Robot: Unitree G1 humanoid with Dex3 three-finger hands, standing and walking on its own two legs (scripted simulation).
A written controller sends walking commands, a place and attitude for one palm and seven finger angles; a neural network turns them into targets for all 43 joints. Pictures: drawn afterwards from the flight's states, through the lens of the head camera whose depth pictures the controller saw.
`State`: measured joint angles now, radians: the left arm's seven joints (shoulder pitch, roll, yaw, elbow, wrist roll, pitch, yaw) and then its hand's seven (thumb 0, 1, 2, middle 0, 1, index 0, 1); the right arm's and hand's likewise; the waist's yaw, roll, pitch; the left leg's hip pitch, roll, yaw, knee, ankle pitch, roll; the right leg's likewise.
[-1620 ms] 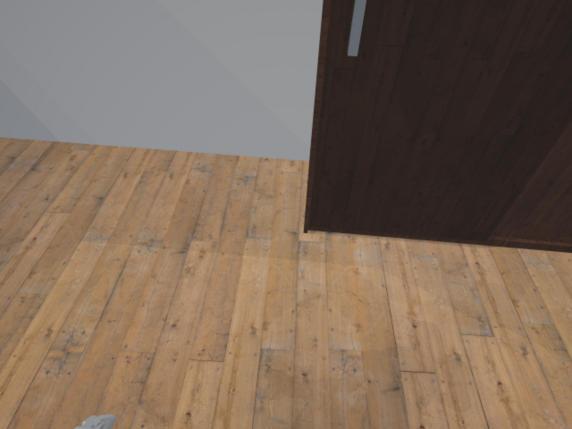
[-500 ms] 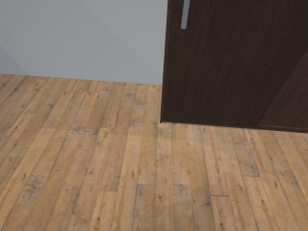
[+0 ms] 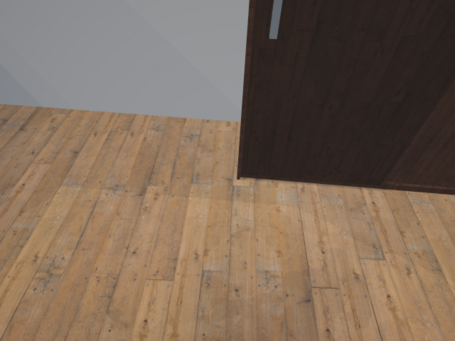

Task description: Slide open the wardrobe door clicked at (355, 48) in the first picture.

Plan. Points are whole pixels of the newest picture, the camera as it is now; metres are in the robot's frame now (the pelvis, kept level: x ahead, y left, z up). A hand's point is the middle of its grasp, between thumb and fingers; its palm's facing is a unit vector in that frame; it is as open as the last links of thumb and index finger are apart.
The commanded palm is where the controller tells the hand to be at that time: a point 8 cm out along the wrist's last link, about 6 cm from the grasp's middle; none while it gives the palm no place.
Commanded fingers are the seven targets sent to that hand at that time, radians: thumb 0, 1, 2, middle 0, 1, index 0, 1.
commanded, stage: walk to a spot facing it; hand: left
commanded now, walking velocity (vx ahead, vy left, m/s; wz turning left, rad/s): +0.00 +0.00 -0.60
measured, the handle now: out of the picture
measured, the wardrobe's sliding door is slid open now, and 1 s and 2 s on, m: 0.00 0.00 0.00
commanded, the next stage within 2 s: none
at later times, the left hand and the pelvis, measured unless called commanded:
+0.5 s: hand out of the picture +0.04 +0.14 -0.16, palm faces -0.18 -0.96 -0.23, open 7.4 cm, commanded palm none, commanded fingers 0.00 0.90 0.90 -0.20 -0.30 -0.20 -0.30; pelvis +0.02 -0.05 -0.01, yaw -16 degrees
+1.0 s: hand (174, 261) +0.33 +0.16 -0.19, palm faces -0.46 -0.87 -0.19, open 7.4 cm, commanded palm none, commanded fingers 0.00 0.90 0.90 -0.20 -0.30 -0.20 -0.30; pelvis +0.22 -0.02 -0.01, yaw -34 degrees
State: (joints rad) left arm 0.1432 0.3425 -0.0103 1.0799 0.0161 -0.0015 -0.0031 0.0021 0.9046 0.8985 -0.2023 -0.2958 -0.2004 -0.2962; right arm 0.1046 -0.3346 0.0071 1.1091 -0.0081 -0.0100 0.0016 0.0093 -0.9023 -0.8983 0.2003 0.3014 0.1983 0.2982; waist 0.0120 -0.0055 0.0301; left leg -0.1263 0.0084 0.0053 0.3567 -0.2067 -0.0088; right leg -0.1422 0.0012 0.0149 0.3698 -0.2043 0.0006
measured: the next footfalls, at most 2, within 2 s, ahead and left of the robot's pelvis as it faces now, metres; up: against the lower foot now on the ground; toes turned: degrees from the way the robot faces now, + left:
left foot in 0.86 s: +0.32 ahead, +0.03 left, +0.00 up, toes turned -23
right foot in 1.42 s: +0.31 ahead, -0.21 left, +0.00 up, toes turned -55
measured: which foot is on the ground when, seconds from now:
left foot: down 0.00-0.32, up 0.34-0.84, down 0.86-1.00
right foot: down 0.00-0.86, up 0.88-1.00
